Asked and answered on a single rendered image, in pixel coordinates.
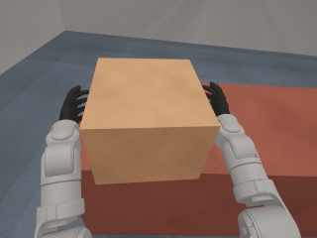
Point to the robot right hand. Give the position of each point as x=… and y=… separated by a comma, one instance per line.
x=218, y=99

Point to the pedestal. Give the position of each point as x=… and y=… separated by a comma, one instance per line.
x=282, y=123

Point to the robot right upper arm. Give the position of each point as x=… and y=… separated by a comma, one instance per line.
x=266, y=222

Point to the carton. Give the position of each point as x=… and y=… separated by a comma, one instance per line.
x=147, y=120

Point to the robot left upper arm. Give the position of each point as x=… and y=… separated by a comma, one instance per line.
x=73, y=232

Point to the robot right forearm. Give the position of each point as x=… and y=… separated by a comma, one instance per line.
x=251, y=184

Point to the robot left forearm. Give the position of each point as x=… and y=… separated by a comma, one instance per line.
x=61, y=199

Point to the robot left hand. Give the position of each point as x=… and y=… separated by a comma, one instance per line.
x=69, y=109

